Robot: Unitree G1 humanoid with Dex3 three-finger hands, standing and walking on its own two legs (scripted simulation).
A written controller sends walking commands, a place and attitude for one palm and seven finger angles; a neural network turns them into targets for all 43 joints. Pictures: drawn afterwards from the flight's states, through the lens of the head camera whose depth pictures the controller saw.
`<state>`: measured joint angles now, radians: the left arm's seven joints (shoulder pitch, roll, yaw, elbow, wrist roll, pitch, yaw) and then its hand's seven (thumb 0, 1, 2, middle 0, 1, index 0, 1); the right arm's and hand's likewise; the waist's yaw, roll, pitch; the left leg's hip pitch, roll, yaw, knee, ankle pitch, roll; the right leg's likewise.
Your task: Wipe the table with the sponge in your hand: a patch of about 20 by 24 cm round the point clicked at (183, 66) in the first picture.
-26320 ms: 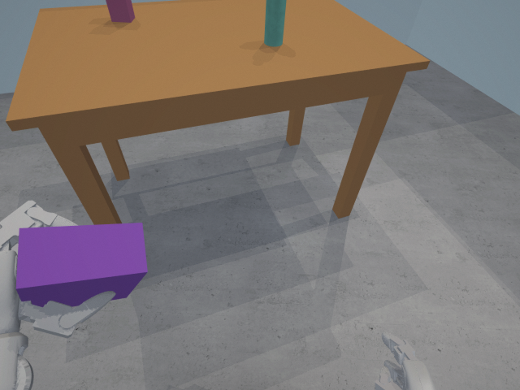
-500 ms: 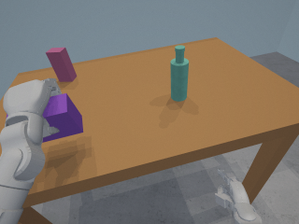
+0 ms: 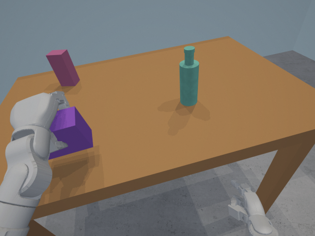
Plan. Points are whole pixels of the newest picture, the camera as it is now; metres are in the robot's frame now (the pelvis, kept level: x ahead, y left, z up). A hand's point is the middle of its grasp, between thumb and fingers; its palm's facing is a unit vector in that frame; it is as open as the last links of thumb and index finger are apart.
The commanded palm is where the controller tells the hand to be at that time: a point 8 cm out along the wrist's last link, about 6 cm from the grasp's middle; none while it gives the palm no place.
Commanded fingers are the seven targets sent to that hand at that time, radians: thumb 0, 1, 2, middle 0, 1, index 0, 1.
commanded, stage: lower the sponge onto the table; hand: left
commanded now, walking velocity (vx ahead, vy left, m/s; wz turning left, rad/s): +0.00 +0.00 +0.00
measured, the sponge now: (61, 138) +0.28 +0.30 +0.14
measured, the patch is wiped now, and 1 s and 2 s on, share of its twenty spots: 0.10 0.15 0.35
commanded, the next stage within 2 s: wipe forward along the first lane in 0.38 s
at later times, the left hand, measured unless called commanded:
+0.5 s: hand (66, 148) +0.25 +0.27 +0.14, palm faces +0.07 -0.12 -0.99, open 9.8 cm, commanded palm +0.22 +0.27 +0.22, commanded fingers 0.00 0.10 1.30 -1.20 -1.60 -1.20 -1.60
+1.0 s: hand (64, 132) +0.30 +0.30 +0.15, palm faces +0.02 -0.04 -1.00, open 9.8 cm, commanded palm +0.27 +0.29 +0.20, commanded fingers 0.00 0.10 1.30 -1.20 -1.60 -1.20 -1.60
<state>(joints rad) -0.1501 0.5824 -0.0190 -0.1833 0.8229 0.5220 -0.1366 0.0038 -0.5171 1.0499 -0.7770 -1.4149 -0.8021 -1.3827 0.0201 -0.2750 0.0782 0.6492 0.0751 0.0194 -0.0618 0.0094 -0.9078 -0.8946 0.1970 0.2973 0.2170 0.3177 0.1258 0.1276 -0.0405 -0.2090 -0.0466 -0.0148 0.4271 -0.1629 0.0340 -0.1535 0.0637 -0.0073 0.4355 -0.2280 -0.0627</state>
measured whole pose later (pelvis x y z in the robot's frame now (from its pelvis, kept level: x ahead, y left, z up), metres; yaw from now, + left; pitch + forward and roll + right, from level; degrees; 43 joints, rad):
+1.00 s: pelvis +0.01 +0.00 +0.00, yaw +1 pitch -2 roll +0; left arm -0.22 0.58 -0.08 0.04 0.91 0.37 -0.19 0.00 -0.54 1.06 -0.79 -1.40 -0.81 -1.37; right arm 0.05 -0.28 0.08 0.68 0.06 0.02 -0.08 0.01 -0.91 -0.89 0.20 0.30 0.20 0.30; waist 0.12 0.10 -0.03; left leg -0.22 -0.05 -0.04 0.45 -0.18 0.03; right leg -0.15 0.06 -0.03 0.43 -0.24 -0.07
